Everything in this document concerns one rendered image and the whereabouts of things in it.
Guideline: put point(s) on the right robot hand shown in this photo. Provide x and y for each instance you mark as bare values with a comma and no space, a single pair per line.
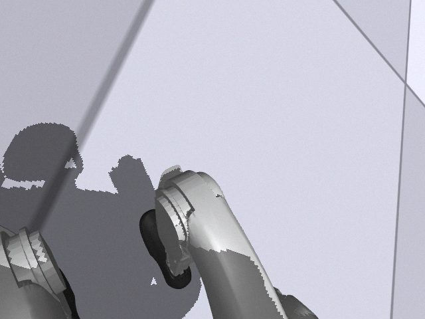
293,308

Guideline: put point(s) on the right robot foot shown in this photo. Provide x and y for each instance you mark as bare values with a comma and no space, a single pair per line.
149,233

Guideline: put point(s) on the left robot foot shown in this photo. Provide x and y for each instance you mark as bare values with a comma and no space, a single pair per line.
70,298

